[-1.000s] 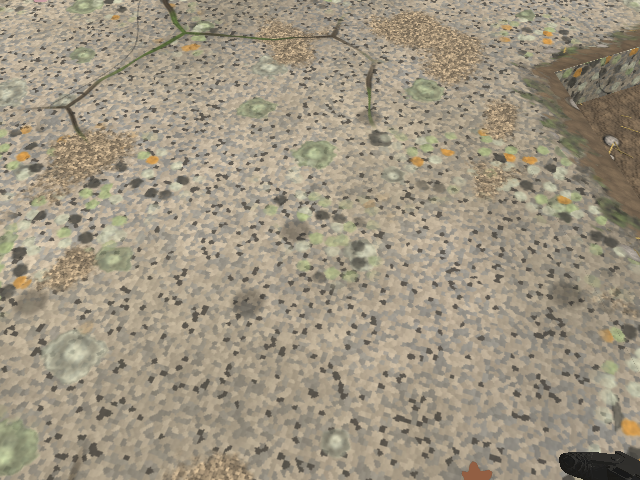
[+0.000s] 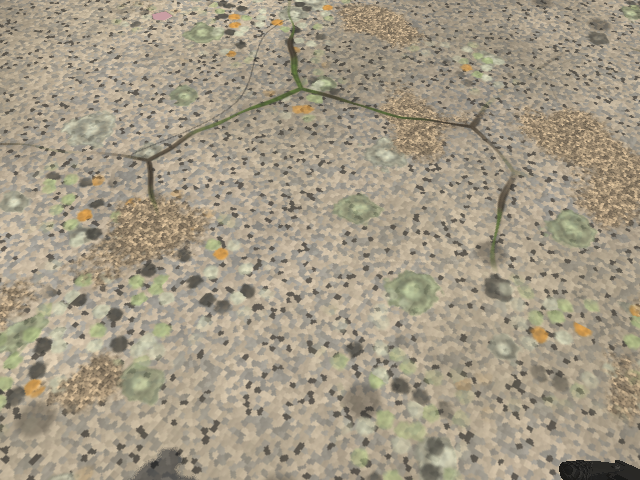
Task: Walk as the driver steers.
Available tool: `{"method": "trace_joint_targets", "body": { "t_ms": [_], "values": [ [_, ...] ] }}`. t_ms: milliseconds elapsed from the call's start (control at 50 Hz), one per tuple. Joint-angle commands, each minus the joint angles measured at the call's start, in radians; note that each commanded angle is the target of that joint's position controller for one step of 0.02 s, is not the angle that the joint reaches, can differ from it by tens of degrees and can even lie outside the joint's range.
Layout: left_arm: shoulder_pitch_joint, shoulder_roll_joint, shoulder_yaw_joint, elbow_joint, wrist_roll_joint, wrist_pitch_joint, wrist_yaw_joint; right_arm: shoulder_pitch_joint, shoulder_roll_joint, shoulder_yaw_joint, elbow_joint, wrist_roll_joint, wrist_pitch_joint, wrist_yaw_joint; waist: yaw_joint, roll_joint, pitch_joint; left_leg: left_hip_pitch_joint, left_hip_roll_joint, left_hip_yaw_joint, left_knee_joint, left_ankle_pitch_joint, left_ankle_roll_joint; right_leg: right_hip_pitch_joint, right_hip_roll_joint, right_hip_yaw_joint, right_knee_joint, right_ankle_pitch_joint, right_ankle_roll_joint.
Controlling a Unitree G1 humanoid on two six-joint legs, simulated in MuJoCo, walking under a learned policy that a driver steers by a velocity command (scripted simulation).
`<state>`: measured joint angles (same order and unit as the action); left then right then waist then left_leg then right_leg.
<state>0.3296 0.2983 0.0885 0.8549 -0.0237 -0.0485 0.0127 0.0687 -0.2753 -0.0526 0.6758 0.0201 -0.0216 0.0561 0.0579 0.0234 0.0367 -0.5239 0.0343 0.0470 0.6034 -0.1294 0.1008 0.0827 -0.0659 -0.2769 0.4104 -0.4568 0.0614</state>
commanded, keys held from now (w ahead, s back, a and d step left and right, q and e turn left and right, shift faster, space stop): w+q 0.12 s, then w+e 0.80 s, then w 0.08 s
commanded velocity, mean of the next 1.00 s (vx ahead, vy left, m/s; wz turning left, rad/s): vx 0.50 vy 0.00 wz -0.18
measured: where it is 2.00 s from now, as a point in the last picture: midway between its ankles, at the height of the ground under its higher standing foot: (393, 244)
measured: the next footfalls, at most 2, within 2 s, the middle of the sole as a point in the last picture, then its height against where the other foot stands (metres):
right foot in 0.56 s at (396, 464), level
left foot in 1.02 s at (324, 330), level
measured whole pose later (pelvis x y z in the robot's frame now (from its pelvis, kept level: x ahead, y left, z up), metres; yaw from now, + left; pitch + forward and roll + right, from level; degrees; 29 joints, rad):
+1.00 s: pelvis +0.58 -0.02 +0.01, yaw -16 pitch +2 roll -1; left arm 0.37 0.30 0.07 0.75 -0.02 -0.03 0.02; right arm 0.05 -0.28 -0.03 0.67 0.00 -0.11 0.02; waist 0.08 0.03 0.01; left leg -0.50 0.00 -0.08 0.47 0.00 -0.03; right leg -0.08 0.11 0.21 0.45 -0.39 -0.06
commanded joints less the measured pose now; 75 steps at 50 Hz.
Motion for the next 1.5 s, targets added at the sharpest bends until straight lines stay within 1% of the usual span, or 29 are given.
{"method": "trace_joint_targets", "body": {
  "t_ms": [20,40,60,80,120,160,320,440,500,540,560,580,600,620,660,740,880,960,1020,1040,1060,1100,1140,1200,1280,1380,1460,1480,1500],
  "values": [
    [0.026,0.063,-0.003,-0.118,0.044,-0.015,0.005,0.362,-0.337,-0.123,0.030,0.012,0.008,-0.035,-0.150,0.203,-0.249,0.795,0.165,-0.420,-0.069,-0.033,0.212,-0.596,-0.030,0.041,0.767,0.262,-0.035],
    [0.002,0.047,-0.023,-0.143,0.032,-0.054,-0.007,0.354,-0.328,-0.108,-0.015,0.007,-0.009,-0.028,-0.143,0.201,-0.422,0.934,0.307,-0.893,-0.269,-0.237,0.344,-0.803,0.109,0.289,0.963,-0.164,-0.022],
    [-0.127,0.132,-0.001,-0.168,-0.013,-0.078,-0.018,0.341,-0.247,-0.084,-0.009,-0.002,-0.025,-0.020,-0.189,0.081,-0.326,0.882,0.289,-0.793,-0.325,-0.236,0.276,-0.907,0.052,0.366,0.987,-0.087,-0.047],
    [-0.164,0.124,-0.006,-0.182,-0.020,-0.092,-0.018,0.301,-0.215,-0.075,-0.006,-0.002,-0.035,-0.020,-0.163,0.059,-0.213,0.752,0.251,-0.658,-0.320,-0.180,0.239,-0.921,0.012,0.354,0.922,0.001,-0.069],
    [-0.143,0.130,0.004,-0.158,0.023,-0.087,-0.004,0.177,-0.147,-0.052,-0.032,-0.009,-0.037,-0.028,-0.075,0.018,-0.109,0.484,0.173,-0.468,-0.331,0.020,0.187,-0.780,-0.055,0.360,0.762,0.117,-0.063],
    [-0.084,0.111,0.002,-0.129,0.026,-0.060,-0.012,0.138,-0.113,-0.040,-0.044,-0.023,-0.042,-0.036,-0.039,0.039,-0.108,0.385,0.151,-0.376,-0.371,0.151,0.182,-0.691,-0.075,0.339,0.706,0.177,-0.045],
    [-0.250,0.048,-0.027,-0.150,0.009,-0.039,-0.029,0.219,-0.150,-0.037,0.036,-0.027,-0.064,-0.056,-0.114,0.040,-0.009,0.379,0.120,-0.130,-0.463,0.164,0.107,-0.720,-0.056,0.298,0.300,0.601,-0.033],
    [-0.344,0.049,-0.033,-0.197,-0.001,-0.044,-0.066,0.267,-0.163,-0.044,0.101,-0.021,-0.051,-0.059,-0.150,0.018,0.051,0.594,0.206,-0.073,-0.427,0.229,0.086,-0.804,-0.010,0.302,0.158,0.531,-0.091],
    [-0.288,0.071,-0.023,-0.204,0.008,-0.042,-0.080,0.238,-0.188,-0.053,0.101,-0.016,-0.033,-0.072,-0.104,0.050,-0.004,0.661,0.214,-0.028,-0.290,0.608,0.049,-0.709,0.048,0.241,0.148,0.383,-0.139],
    [-0.082,0.140,0.016,-0.160,0.012,-0.035,-0.071,0.207,-0.198,-0.053,0.088,-0.015,-0.015,-0.086,0.012,0.049,-0.138,0.614,0.162,0.034,0.012,0.875,0.003,-0.418,0.131,0.185,0.118,0.367,-0.189],
    [0.072,0.209,0.041,-0.138,0.012,-0.029,-0.058,0.223,-0.173,-0.039,0.069,-0.028,-0.017,-0.095,0.073,-0.035,-0.245,0.397,0.127,0.054,0.300,0.637,-0.036,-0.117,0.018,0.374,0.120,0.412,-0.250],
    [0.109,0.292,0.057,-0.137,0.003,-0.032,-0.055,0.340,-0.046,0.003,0.033,-0.051,-0.044,-0.075,-0.012,-0.289,-0.353,-0.058,-0.099,0.007,0.676,-0.219,-0.114,0.251,-0.229,0.924,0.047,0.252,-0.455],
    [0.133,0.196,0.033,-0.138,-0.005,-0.032,-0.053,0.272,-0.109,-0.003,0.041,-0.026,-0.081,-0.056,0.051,-0.220,-0.420,-0.202,-0.105,-0.163,0.793,-0.420,-0.105,0.334,-0.254,1.097,-0.081,0.116,-0.465],
    [0.088,0.163,0.022,-0.146,0.003,-0.030,-0.046,0.180,-0.154,-0.013,0.006,0.011,-0.107,-0.041,0.063,-0.172,-0.276,-0.283,-0.045,-0.178,0.785,-0.347,-0.085,0.240,-0.230,0.955,-0.103,0.125,-0.413],
    [-0.025,0.129,0.010,-0.175,0.011,-0.026,-0.040,0.099,-0.146,-0.013,-0.015,-0.016,-0.124,-0.047,0.002,-0.009,-0.117,-0.221,0.028,-0.151,0.609,-0.234,-0.083,-0.043,-0.158,0.770,-0.128,0.305,-0.365],
    [-0.081,0.125,0.006,-0.206,0.015,-0.024,-0.023,0.149,-0.120,-0.016,-0.018,-0.037,-0.085,-0.055,-0.072,-0.064,-0.069,-0.092,0.055,-0.122,0.423,-0.185,-0.140,-0.274,-0.094,0.634,-0.188,0.523,-0.373],
    [0.012,0.164,0.021,-0.171,-0.002,-0.001,0.004,-0.072,-0.076,0.003,-0.073,-0.022,-0.089,-0.049,0.014,-0.098,-0.042,0.056,-0.035,-0.097,-0.028,0.220,-0.182,-0.371,-0.010,0.558,-0.155,0.415,-0.280],
    [0.036,0.144,0.018,-0.157,0.000,0.010,0.008,-0.068,-0.120,-0.016,-0.075,-0.014,-0.104,-0.036,-0.001,-0.129,-0.052,0.076,-0.029,-0.132,-0.113,0.142,-0.140,-0.232,-0.069,0.663,-0.046,0.366,-0.253],
    [0.023,0.082,-0.004,-0.163,0.014,0.010,0.000,0.130,-0.167,-0.044,-0.033,-0.035,-0.119,-0.043,-0.104,-0.120,-0.161,0.380,0.029,-0.145,-0.151,0.090,-0.041,-0.252,-0.005,0.615,0.198,0.492,-0.196],
    [0.089,0.028,-0.025,-0.176,0.030,0.003,-0.001,0.267,-0.237,-0.060,-0.022,-0.046,-0.119,-0.046,-0.124,0.042,-0.306,0.671,0.210,-0.375,-0.123,0.080,0.053,-0.428,0.089,0.525,0.490,0.257,-0.150],
    [0.202,0.012,-0.034,-0.178,-0.005,-0.008,-0.002,0.355,-0.282,-0.080,0.041,-0.031,-0.102,-0.034,-0.093,0.348,-0.361,0.860,0.365,-0.814,-0.262,-0.211,0.195,-0.739,0.173,0.432,0.767,-0.128,-0.095],
    [0.008,0.144,-0.007,-0.185,-0.009,-0.011,-0.001,0.277,-0.143,-0.044,0.019,-0.010,-0.094,-0.034,-0.143,0.089,-0.129,0.675,0.304,-0.681,-0.322,-0.391,0.126,-0.873,0.079,0.455,0.868,-0.001,-0.094],
    [-0.092,0.114,-0.010,-0.218,0.022,-0.020,-0.005,0.210,-0.119,-0.028,0.018,-0.025,-0.085,-0.033,-0.105,0.031,-0.029,0.490,0.220,-0.517,-0.358,-0.157,0.122,-0.833,0.015,0.396,0.769,0.105,-0.090],
    [-0.075,0.064,-0.019,-0.221,0.027,-0.030,-0.013,0.205,-0.105,-0.020,0.024,-0.017,-0.083,-0.034,-0.065,0.087,-0.046,0.412,0.156,-0.415,-0.391,0.050,0.132,-0.740,-0.008,0.354,0.622,0.131,-0.071],
    [-0.205,0.015,-0.045,-0.252,0.032,-0.042,-0.020,0.238,-0.170,-0.041,0.047,0.000,-0.068,-0.053,-0.094,0.066,-0.034,0.338,0.127,-0.318,-0.412,0.127,0.132,-0.654,0.015,0.319,0.320,0.288,-0.033],
    [-0.321,0.049,-0.036,-0.275,0.013,-0.059,-0.035,0.323,-0.178,-0.045,0.079,0.011,-0.044,-0.063,-0.125,0.071,-0.029,0.323,0.130,-0.341,-0.367,0.067,0.097,-0.513,0.066,0.333,0.126,0.449,-0.022],
    [-0.196,0.109,-0.003,-0.245,0.016,-0.070,-0.025,0.314,-0.151,-0.040,0.073,0.006,-0.032,-0.069,-0.030,0.079,-0.078,0.289,0.090,-0.369,-0.205,0.042,0.030,-0.245,0.050,0.330,0.022,0.392,-0.081],
    [-0.063,0.156,0.014,-0.229,0.031,-0.071,-0.015,0.293,-0.100,-0.022,0.054,-0.005,-0.036,-0.066,0.038,0.021,-0.176,0.193,0.031,-0.314,0.011,-0.014,-0.007,-0.042,-0.072,0.437,0.033,0.352,-0.135],
    [0.052,0.245,0.036,-0.213,0.042,-0.056,-0.007,0.372,-0.020,0.002,0.025,-0.009,-0.049,-0.068,0.039,-0.223,-0.312,-0.078,-0.089,-0.174,0.340,-0.336,-0.070,0.258,-0.299,0.747,0.003,0.273,-0.247]
  ]
}}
